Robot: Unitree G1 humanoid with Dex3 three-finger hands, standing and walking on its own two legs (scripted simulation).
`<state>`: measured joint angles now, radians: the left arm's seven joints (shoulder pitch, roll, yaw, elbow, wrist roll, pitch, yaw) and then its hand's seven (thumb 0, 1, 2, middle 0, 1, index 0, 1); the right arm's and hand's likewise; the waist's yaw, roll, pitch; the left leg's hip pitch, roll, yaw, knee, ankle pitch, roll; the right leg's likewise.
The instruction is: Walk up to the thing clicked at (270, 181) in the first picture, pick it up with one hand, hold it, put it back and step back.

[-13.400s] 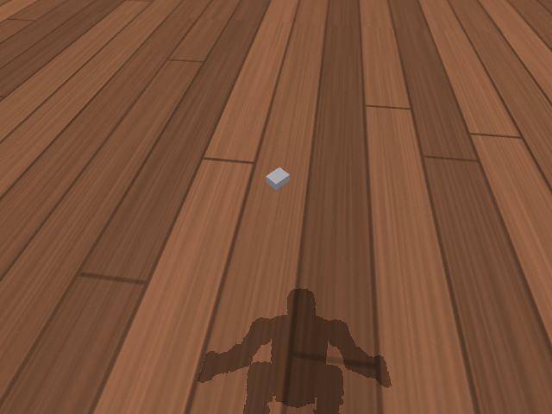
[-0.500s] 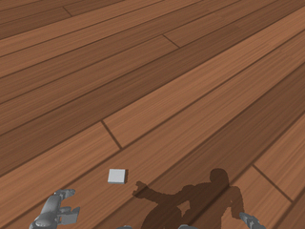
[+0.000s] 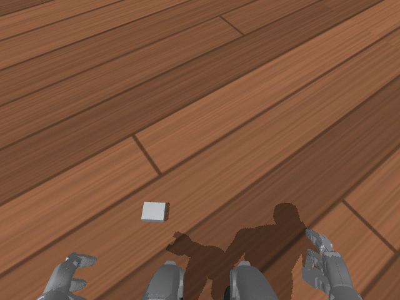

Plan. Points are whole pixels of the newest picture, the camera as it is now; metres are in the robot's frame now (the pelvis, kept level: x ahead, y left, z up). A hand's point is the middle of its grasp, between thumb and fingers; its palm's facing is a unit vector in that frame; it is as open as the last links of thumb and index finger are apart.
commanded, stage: rise first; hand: left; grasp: from above
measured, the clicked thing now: (154, 212) +0.45 +0.23 -0.66
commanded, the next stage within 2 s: none
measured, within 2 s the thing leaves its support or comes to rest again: neither
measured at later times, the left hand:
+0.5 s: hand (112, 247) +0.25 +0.29 -0.34, palm faces -0.47 -0.44 -0.76, open 13.0 cm
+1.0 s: hand (122, 225) +0.34 +0.30 -0.46, palm faces -0.48 -0.11 -0.87, open 13.1 cm
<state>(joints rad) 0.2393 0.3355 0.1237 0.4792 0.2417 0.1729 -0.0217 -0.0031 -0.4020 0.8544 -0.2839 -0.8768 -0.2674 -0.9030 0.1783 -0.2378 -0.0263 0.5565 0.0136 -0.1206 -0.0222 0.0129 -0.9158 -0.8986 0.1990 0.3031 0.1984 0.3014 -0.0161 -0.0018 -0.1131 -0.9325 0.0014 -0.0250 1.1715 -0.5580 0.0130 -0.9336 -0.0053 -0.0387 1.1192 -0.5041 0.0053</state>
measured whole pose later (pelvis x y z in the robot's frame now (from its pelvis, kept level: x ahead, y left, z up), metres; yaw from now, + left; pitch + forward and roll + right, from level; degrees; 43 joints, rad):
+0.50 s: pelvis -0.06 -0.01 -0.20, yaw -1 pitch +34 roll -2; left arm -0.33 0.52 0.15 0.81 0.73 -0.17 0.06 0.00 -0.37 0.85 -0.27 -0.90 -0.27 -0.91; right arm 0.07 -0.31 -0.06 0.65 0.00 -0.16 0.05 0.01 -0.92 -0.90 0.20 0.30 0.20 0.30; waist -0.02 0.02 -0.15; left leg -1.83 -0.01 -0.04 1.94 -0.71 0.00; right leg -1.84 -0.02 -0.05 1.90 -0.66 -0.02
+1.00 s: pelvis -0.09 +0.01 -0.31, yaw -4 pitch +34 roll -8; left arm -0.77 0.73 0.13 1.26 1.18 -0.33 0.27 0.00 -0.34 0.87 -0.24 -0.84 -0.24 -0.84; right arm 0.16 -0.28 -0.01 0.75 -0.07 -0.05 0.11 0.01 -0.91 -0.90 0.20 0.30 0.20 0.30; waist -0.15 0.00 -0.10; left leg -2.18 -0.02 -0.07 2.27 -0.69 0.03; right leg -2.14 -0.03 -0.09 2.16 -0.62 0.01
